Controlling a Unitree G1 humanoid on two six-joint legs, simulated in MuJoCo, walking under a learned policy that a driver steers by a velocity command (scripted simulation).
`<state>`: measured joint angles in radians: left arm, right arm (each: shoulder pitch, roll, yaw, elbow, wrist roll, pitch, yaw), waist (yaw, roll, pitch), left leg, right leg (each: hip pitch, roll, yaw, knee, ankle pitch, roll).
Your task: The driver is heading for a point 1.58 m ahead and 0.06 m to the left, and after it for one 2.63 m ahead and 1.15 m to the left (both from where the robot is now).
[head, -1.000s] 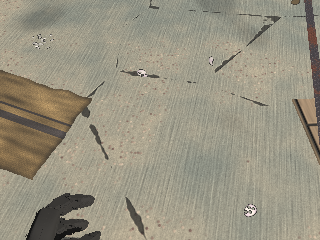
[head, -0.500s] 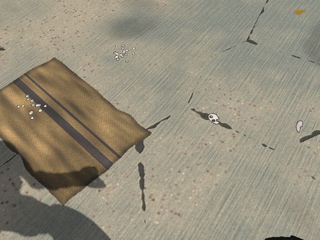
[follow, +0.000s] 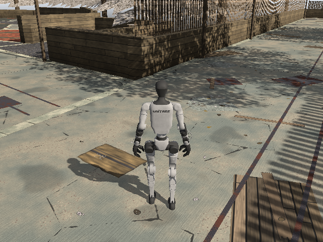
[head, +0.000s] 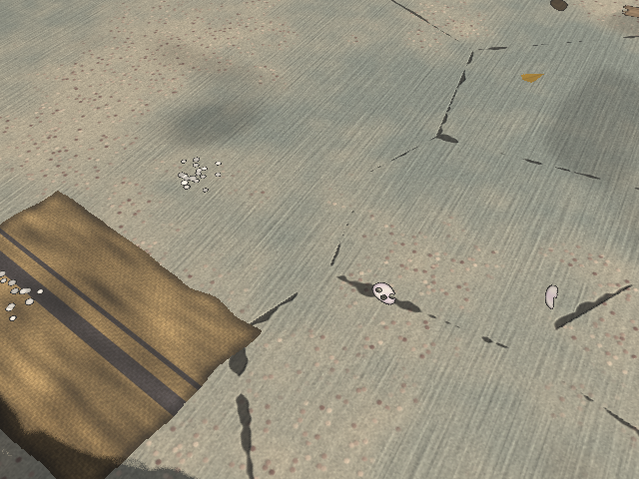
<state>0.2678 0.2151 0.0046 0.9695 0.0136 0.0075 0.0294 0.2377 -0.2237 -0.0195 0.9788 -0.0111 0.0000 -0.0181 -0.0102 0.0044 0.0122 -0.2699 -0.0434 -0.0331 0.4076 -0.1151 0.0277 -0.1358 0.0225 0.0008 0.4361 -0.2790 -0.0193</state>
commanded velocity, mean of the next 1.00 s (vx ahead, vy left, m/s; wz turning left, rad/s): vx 0.28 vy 0.00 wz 0.00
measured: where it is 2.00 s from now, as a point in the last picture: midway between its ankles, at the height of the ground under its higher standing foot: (316, 267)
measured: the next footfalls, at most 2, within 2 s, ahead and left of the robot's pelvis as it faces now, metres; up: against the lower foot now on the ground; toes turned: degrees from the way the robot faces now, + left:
left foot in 0.84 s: +0.20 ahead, +0.14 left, +0.00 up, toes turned +4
right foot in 1.32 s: +0.66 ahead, -0.02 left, +0.00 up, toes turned -4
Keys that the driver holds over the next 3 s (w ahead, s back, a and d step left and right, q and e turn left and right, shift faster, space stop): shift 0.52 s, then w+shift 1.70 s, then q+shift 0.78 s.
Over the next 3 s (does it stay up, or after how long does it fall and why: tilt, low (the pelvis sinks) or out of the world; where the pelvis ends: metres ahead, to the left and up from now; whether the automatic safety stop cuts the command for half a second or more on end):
stays up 1.75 0.07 -0.01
